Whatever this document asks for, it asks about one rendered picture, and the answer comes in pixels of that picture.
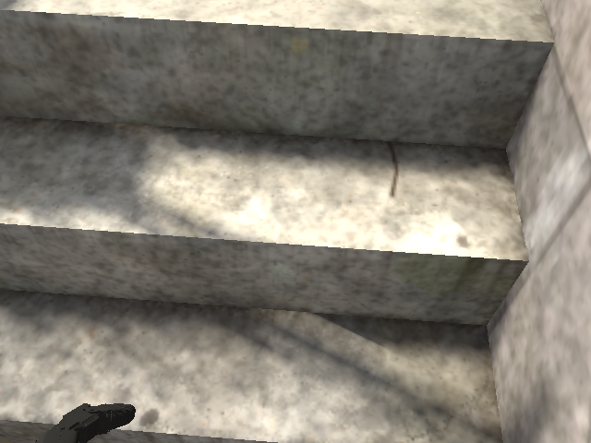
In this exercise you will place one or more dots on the robot left hand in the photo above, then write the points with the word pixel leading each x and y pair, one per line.
pixel 85 422

